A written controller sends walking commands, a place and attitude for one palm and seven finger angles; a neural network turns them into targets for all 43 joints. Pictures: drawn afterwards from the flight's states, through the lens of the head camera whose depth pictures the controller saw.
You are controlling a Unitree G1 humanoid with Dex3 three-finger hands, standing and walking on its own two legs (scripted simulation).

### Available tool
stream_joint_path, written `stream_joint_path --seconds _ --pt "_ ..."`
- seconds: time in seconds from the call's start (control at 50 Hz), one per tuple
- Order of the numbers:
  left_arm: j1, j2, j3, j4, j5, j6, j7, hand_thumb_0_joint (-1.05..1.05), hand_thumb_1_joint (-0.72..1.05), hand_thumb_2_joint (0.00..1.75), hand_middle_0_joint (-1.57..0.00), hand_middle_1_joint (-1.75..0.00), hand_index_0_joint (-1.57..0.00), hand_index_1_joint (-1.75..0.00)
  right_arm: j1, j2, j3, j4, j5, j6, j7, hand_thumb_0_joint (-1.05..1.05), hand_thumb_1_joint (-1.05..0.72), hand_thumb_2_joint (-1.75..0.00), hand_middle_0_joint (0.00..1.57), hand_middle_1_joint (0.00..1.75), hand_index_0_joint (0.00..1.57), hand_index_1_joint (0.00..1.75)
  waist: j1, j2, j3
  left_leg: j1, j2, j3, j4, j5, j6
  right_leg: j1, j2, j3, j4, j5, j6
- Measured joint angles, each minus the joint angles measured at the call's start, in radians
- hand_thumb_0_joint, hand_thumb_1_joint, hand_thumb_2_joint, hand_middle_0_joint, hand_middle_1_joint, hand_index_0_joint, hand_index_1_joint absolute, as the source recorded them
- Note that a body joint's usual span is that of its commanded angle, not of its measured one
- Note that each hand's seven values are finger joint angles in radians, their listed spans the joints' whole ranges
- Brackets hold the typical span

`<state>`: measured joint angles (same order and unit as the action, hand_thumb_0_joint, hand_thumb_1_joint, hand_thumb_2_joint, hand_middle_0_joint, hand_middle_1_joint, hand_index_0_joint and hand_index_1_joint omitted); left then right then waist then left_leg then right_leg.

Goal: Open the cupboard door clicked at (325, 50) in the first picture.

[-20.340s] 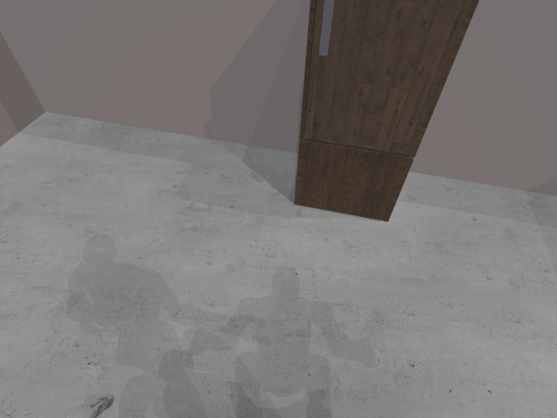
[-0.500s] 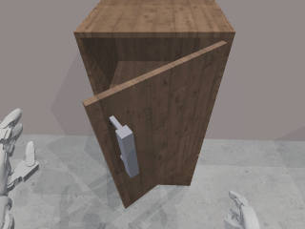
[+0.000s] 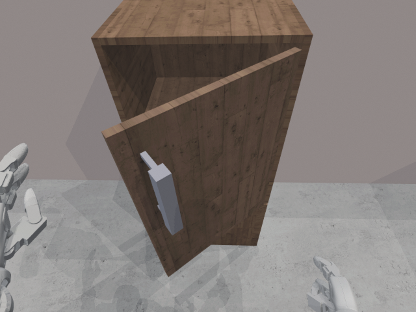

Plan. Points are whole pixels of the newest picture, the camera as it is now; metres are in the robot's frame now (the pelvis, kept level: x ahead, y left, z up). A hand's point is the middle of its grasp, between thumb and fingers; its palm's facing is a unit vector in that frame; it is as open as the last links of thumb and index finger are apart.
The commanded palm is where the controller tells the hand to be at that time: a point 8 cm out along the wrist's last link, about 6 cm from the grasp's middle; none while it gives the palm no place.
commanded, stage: step back with the hand held close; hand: left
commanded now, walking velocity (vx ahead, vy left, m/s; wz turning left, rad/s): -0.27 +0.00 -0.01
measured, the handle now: (161, 194) +0.29 +0.12 +0.10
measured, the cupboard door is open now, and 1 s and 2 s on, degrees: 39 39 39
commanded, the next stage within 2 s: stop stepping back and stand still in 0.70 s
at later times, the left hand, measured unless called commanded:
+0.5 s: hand out of the picture +0.09 +0.32 +0.16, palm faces +0.42 -0.75 -0.51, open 7.4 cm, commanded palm +0.03 +0.35 +0.17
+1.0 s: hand out of the picture -0.05 +0.32 +0.17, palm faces +0.35 -0.82 -0.46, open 7.4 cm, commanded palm -0.10 +0.37 +0.17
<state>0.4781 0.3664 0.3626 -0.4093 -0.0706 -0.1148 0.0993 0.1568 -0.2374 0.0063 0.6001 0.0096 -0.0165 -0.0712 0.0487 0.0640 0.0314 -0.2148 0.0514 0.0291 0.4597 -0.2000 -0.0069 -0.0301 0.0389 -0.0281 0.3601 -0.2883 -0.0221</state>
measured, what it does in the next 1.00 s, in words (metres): walks backwards: right foot, then left foot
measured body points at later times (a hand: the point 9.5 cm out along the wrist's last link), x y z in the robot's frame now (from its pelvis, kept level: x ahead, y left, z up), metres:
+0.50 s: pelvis -0.11 +0.05 -0.02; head -0.09 +0.05 +0.43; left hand +0.06 +0.36 +0.19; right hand +0.07 -0.18 -0.09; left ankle +0.03 +0.13 -0.74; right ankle -0.13 -0.07 -0.74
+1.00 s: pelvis -0.25 +0.07 -0.01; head -0.24 +0.09 +0.44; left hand -0.07 +0.36 +0.19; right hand -0.08 -0.16 -0.07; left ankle -0.11 +0.17 -0.74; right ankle -0.33 -0.02 -0.73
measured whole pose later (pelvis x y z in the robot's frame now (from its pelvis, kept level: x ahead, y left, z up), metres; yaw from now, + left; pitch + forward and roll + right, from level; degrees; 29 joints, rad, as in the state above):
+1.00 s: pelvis -0.25 +0.07 -0.01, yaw -1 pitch +1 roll -1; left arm 0.61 0.45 0.43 -0.61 -0.07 -0.17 0.16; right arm 0.20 -0.16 0.01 0.57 0.00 -0.11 -0.04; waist -0.03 -0.03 0.00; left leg -0.42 0.01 0.04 0.41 -0.09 0.02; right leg -0.15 0.06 -0.06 0.58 -0.50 -0.01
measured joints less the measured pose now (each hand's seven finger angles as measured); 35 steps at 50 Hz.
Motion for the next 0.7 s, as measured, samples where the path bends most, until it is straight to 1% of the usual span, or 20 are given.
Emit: stream_joint_path --seconds 0.12,0.24,0.3,0.36,0.42,0.46,0.5,0.52,0.54,0.56,0.6,0.64,0.66,0.68,0.7 --pt "0.051 0.028 0.001 -0.044 0.004 0.001 -0.003 0.02 0.89 0.9 -0.21 -0.31 -0.21 -0.31 -0.02 -0.01 -0.021 -0.05 0.011 0.052 0.0 0.02 -0.9 -0.9 0.2 0.3 0.21 0.3 -0.023 -0.011 0.02 -0.052 0.004 0.023 0.017 0.012 0.006 -0.073 -0.002 0.022 0.042 0.011 0.015" --pt "0.084 0.071 0.018 -0.096 -0.001 0.006 0.009 0.02 0.89 0.9 -0.21 -0.31 -0.22 -0.31 -0.012 -0.001 -0.028 -0.08 0.016 0.067 -0.009 0.01 -0.9 -0.9 0.2 0.3 0.2 0.3 -0.036 -0.041 0.04 -0.093 -0.001 0.044 0.03 0.039 0.026 -0.132 -0.011 0.041 0.082 0.031 0.032" --pt "0.086 0.088 0.037 -0.122 -0.001 -0.007 0.02 0.02 0.89 0.9 -0.21 -0.31 -0.22 -0.31 -0.001 0.006 -0.025 -0.086 0.015 0.057 -0.009 0.01 -0.9 -0.9 0.2 0.3 0.2 0.3 -0.04 -0.052 0.045 -0.116 -0.004 0.048 0.041 0.055 0.037 -0.159 -0.015 0.044 0.099 0.044 0.041" --pt "0.087 0.094 0.055 -0.14 0.003 -0.029 0.03 0.02 0.89 0.9 -0.21 -0.31 -0.22 -0.31 0.016 0.012 -0.019 -0.091 0.011 0.037 -0.007 0.01 -0.9 -0.9 0.2 0.3 0.2 0.3 -0.045 -0.055 0.044 -0.143 -0.011 0.047 0.053 0.071 0.051 -0.191 -0.022 0.043 0.126 0.052 0.048" --pt "0.078 0.086 0.07 -0.136 0.018 -0.051 0.035 0.02 0.89 0.9 -0.21 -0.31 -0.22 -0.31 0.036 0.016 -0.016 -0.093 0.006 0.008 -0.006 0.01 -0.9 -0.9 0.2 0.3 0.21 0.3 -0.055 -0.038 0.043 -0.176 -0.021 0.032 0.064 0.09 0.065 -0.225 -0.014 0.039 0.203 0.0 0.043" --pt "0.073 0.079 0.077 -0.126 0.022 -0.06 0.037 0.02 0.89 0.9 -0.21 -0.31 -0.22 -0.31 0.052 0.021 -0.016 -0.086 0.005 -0.007 -0.003 0.01 -0.9 -0.9 0.2 0.3 0.21 0.3 -0.059 -0.023 0.032 -0.205 -0.029 0.019 0.066 0.102 0.07 -0.224 -0.001 0.027 0.26 -0.038 0.034" --pt "0.081 0.079 0.092 -0.122 0.018 -0.065 0.041 0.02 0.89 0.9 -0.21 -0.31 -0.22 -0.31 0.065 0.03 -0.013 -0.074 0.004 -0.018 0.001 0.01 -0.9 -0.9 0.2 0.3 0.21 0.3 -0.054 -0.025 0.012 -0.241 -0.04 0.025 0.064 0.105 0.068 -0.196 0.006 0.02 0.248 -0.082 0.02" --pt "0.087 0.075 0.098 -0.123 0.014 -0.069 0.044 0.02 0.89 0.9 -0.21 -0.31 -0.21 -0.31 0.065 0.034 -0.011 -0.067 0.004 -0.023 0.004 0.01 -0.9 -0.9 0.2 0.3 0.21 0.3 -0.048 -0.029 0.004 -0.262 -0.046 0.032 0.065 0.103 0.065 -0.186 0.007 0.025 0.215 -0.089 0.011" --pt "0.088 0.058 0.094 -0.121 0.011 -0.071 0.046 0.02 0.89 0.9 -0.21 -0.31 -0.21 -0.31 0.057 0.031 -0.012 -0.055 0.003 -0.026 0.007 0.01 -0.9 -0.9 0.2 0.3 0.21 0.3 -0.042 -0.015 0.011 -0.275 -0.043 0.028 0.071 0.087 0.057 -0.194 0.012 0.022 0.205 -0.067 0.007" --pt "0.091 0.042 0.084 -0.122 0.007 -0.073 0.048 0.02 0.89 0.9 -0.21 -0.31 -0.21 -0.31 0.05 0.029 -0.012 -0.04 0.002 -0.028 0.01 0.01 -0.9 -0.9 0.2 0.3 0.21 0.3 -0.037 -0.003 0.019 -0.286 -0.042 0.022 0.088 0.043 0.041 -0.198 0.014 0.019 0.199 -0.049 0.008" --pt "0.104 0.017 0.057 -0.13 0.006 -0.074 0.052 0.02 0.89 0.9 -0.21 -0.31 -0.21 -0.31 0.046 0.027 -0.012 -0.005 -0.001 -0.033 0.017 0.02 -0.9 -0.9 0.2 0.3 0.21 0.3 -0.014 -0.003 0.023 -0.301 -0.055 0.001 0.198 -0.057 0.012 -0.203 0.007 0.031 0.191 -0.024 0.014" --pt "0.117 0.002 0.036 -0.137 0.013 -0.072 0.052 0.02 0.89 0.9 -0.21 -0.31 -0.21 -0.31 0.053 0.031 -0.009 0.02 -0.003 -0.031 0.017 0.02 -0.9 -0.9 0.2 0.3 0.21 0.3 0.004 -0.026 0.008 -0.275 -0.07 -0.013 0.297 -0.115 0.002 -0.211 -0.008 0.055 0.188 -0.009 0.024" --pt "0.116 0.001 0.031 -0.137 0.015 -0.07 0.052 0.02 0.89 0.9 -0.21 -0.31 -0.21 -0.31 0.059 0.034 -0.006 0.025 -0.004 -0.031 0.013 0.02 -0.9 -0.9 0.2 0.3 0.21 0.3 0.006 -0.039 -0.002 -0.242 -0.07 -0.015 0.292 -0.122 0.0 -0.216 -0.015 0.064 0.187 -0.004 0.03" --pt "0.106 0.004 0.028 -0.136 0.017 -0.067 0.052 0.02 0.89 0.9 -0.21 -0.31 -0.21 -0.31 0.063 0.035 -0.002 0.026 -0.006 -0.031 0.008 0.02 -0.9 -0.9 0.2 0.3 0.21 0.3 0.003 -0.05 -0.011 -0.197 -0.066 -0.016 0.247 -0.106 -0.001 -0.225 -0.021 0.067 0.191 0.0 0.037" --pt "0.088 0.009 0.026 -0.133 0.018 -0.064 0.053 0.02 0.89 0.9 -0.21 -0.31 -0.21 -0.31 0.067 0.03 0.002 0.02 -0.007 -0.034 0.001 0.02 -0.9 -0.9 0.2 0.3 0.21 0.3 -0.003 -0.05 -0.018 -0.146 -0.053 -0.022 0.172 -0.045 0.0 -0.237 -0.021 0.063 0.201 0.0 0.043"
